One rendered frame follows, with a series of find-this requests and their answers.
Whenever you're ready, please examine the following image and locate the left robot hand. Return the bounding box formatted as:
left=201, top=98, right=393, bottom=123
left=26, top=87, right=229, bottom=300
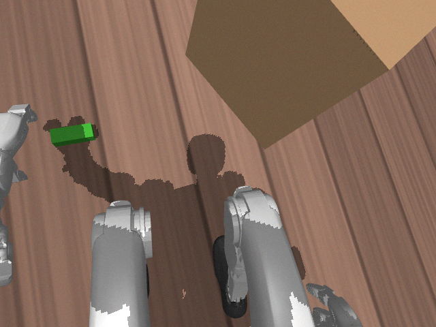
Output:
left=0, top=104, right=37, bottom=183

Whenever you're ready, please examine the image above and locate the right robot foot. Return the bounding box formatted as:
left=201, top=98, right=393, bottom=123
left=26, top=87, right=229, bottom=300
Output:
left=213, top=235, right=247, bottom=318

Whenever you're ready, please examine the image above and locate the left robot arm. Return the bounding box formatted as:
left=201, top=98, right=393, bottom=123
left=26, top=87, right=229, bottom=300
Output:
left=0, top=151, right=14, bottom=287

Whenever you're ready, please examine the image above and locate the right robot hand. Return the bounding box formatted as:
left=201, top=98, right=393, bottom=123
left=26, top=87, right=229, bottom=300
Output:
left=306, top=283, right=363, bottom=327

